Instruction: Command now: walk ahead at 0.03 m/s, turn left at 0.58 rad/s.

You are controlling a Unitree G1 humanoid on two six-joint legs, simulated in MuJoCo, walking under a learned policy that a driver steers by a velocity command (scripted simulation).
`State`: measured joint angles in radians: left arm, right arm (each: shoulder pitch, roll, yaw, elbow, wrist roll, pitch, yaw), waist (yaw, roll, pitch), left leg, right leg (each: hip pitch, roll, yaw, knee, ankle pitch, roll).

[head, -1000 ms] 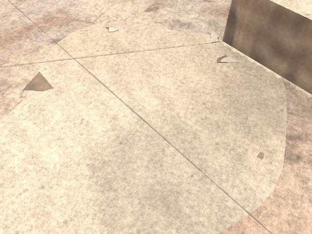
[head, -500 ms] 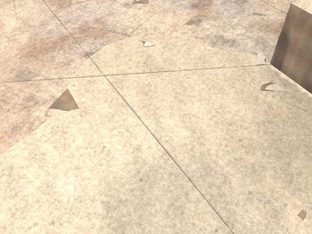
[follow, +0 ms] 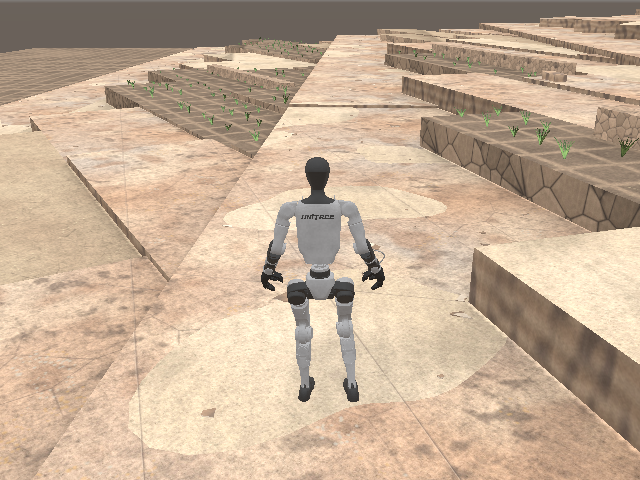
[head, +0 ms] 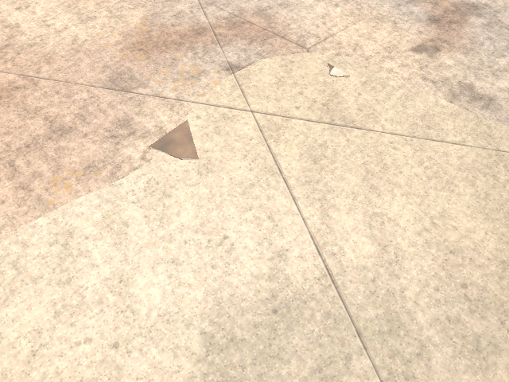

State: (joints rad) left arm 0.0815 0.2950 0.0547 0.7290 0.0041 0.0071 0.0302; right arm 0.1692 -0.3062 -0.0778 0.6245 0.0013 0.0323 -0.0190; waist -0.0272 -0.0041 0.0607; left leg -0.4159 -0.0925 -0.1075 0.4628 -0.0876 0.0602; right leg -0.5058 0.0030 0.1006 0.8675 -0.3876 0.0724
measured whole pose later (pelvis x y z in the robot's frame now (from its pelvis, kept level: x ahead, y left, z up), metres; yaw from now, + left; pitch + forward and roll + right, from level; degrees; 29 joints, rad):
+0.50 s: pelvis +0.00 -0.04 +0.01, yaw +18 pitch +1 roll +0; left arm 0.15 0.28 0.07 0.71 0.00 0.02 0.03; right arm 0.17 -0.30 -0.08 0.60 0.02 0.08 0.00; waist 0.02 0.01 0.06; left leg -0.39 0.03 0.00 0.80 -0.40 -0.08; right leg -0.24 -0.08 -0.11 0.46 -0.24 0.01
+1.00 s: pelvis +0.00 -0.01 +0.00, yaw +28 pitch +0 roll +1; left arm 0.19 0.28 0.05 0.75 0.00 0.01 0.00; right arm 0.12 -0.24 -0.02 0.67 -0.03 0.01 0.00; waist 0.02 -0.01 0.02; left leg -0.26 -0.08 -0.06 0.54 -0.28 0.04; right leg -0.26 -0.04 0.03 0.54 -0.26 0.04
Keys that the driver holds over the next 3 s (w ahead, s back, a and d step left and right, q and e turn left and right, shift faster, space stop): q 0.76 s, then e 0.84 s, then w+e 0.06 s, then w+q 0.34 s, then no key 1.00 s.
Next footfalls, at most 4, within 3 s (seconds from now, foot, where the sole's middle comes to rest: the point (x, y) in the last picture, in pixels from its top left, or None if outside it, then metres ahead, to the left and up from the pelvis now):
0.14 right None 0.08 -0.15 -0.77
0.56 left None -0.01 0.10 -0.77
0.98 right None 0.10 -0.11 -0.77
1.48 right None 0.07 -0.15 -0.77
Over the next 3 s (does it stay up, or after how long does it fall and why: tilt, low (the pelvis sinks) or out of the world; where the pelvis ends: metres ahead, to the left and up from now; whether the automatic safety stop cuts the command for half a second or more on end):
stays up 0.24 0.01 0.00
